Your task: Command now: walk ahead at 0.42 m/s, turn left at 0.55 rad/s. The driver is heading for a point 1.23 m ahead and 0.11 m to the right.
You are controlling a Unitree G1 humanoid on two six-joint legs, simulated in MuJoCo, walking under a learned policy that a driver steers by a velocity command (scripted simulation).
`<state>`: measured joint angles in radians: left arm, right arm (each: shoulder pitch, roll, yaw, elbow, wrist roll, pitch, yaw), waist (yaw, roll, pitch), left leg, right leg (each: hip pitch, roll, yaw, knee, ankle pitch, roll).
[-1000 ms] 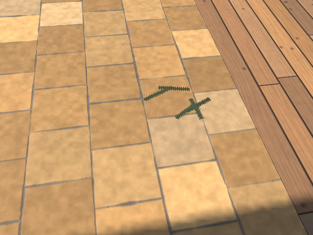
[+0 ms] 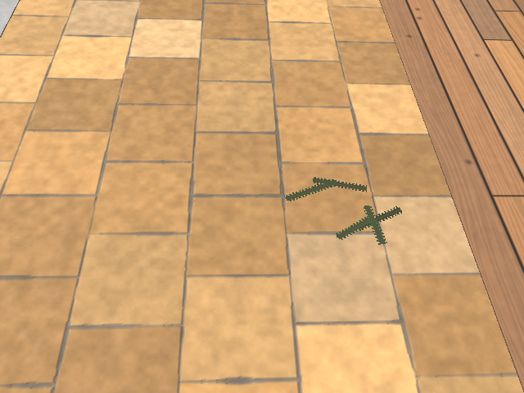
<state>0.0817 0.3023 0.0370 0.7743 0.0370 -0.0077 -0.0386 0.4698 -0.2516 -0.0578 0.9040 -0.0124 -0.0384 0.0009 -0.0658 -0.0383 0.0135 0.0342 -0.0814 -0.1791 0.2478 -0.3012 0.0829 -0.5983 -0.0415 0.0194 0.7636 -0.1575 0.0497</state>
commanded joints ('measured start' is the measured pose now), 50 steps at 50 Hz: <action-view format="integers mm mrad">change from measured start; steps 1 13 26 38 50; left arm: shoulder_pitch -209 182 376 336 -53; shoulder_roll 59 50 91 5 -43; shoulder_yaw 2 16 24 24 4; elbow -141 -2 128 118 -36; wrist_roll -9 -2 -25 -9 -1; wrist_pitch -31 -80 -93 -24 -6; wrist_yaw -4 37 28 17 -29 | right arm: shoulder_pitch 45 -106 -498 -215 -70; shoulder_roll -187 -94 -54 -59 -97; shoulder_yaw -45 -9 38 10 -3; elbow -34 -89 -211 -79 9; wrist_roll -3 -30 -21 -15 -7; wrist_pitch -12 -8 -9 -60 -73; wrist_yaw -10 34 53 -1 -17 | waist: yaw -29 58 108 72 28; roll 164 -59 -42 131 102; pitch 89 13 57 -1 93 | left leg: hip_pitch -47 -576 -541 -149 -53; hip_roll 228 102 115 348 329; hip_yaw -189 64 245 45 360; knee -3 887 361 -75 -94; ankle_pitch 371 -5 221 232 497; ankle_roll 138 -3 -31 71 54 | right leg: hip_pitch -44 447 540 59 -35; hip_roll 39 -185 -176 -43 -27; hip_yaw -34 279 40 28 -114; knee -105 -580 -592 381 -52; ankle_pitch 7 -77 356 -129 154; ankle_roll -11 -223 -220 -118 -118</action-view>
